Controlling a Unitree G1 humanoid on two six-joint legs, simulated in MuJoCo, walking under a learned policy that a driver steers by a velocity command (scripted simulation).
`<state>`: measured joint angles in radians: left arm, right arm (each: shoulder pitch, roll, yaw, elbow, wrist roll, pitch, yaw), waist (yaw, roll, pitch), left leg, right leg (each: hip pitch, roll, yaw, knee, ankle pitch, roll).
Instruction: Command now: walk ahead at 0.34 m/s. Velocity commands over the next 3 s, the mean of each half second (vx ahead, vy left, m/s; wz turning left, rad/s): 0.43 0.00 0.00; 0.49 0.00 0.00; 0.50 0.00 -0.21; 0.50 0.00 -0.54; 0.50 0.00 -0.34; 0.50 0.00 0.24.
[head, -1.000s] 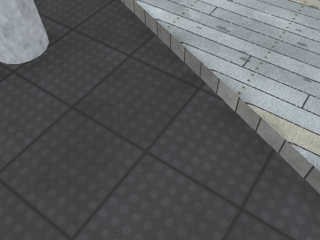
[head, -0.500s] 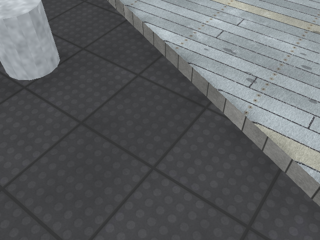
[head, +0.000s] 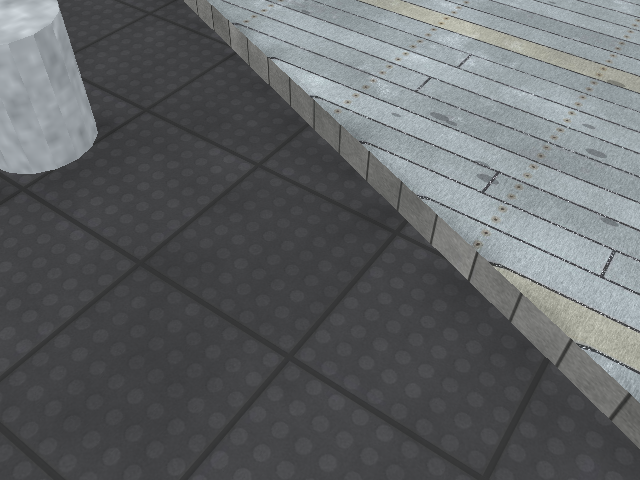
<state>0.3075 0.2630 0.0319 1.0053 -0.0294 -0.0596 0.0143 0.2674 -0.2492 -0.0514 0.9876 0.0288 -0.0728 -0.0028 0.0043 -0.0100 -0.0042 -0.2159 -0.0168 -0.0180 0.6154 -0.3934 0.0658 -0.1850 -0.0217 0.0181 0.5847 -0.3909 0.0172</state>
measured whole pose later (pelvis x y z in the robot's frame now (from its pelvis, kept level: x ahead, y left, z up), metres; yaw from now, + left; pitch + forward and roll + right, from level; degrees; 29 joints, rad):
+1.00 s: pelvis +0.51 -0.01 +0.00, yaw +0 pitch +3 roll -1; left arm 0.41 0.29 0.05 0.98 -0.01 -0.05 0.01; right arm 0.02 -0.25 -0.04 0.81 0.01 -0.11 0.04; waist 0.07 0.00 0.02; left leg -0.49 0.02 0.04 0.50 -0.06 0.06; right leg 0.02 0.00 -0.02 0.45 -0.43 0.00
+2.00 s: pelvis +1.06 -0.07 +0.00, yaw -26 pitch +2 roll +0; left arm 0.35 0.29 0.08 0.76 -0.01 -0.03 0.03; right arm 0.02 -0.26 -0.04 0.71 -0.01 -0.11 0.01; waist 0.07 0.03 0.01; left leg -0.43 -0.02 -0.06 0.45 -0.03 -0.01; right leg -0.12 0.12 0.22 0.54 -0.43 -0.05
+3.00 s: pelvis +1.44 -0.39 +0.13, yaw -25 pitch +2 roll +0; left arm 0.41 0.21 0.03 0.91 0.01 -0.09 0.03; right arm 0.12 -0.23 -0.04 0.73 0.03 -0.02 0.06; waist 0.08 0.03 -0.02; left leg -0.73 0.06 0.02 0.75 0.05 0.05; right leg 0.08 0.02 -0.28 0.22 -0.34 -0.03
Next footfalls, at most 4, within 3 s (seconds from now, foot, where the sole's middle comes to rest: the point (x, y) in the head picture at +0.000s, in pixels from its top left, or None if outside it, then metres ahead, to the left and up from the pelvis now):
0.40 right None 0.37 -0.14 -0.76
0.98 left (285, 415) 0.67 0.10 -0.76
1.52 right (386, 311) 0.96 -0.14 -0.76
2.00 left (341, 227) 1.25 -0.03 -0.76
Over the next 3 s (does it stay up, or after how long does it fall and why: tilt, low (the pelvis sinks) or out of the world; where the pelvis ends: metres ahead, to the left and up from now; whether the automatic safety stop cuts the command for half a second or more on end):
stays up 1.44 -0.39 0.13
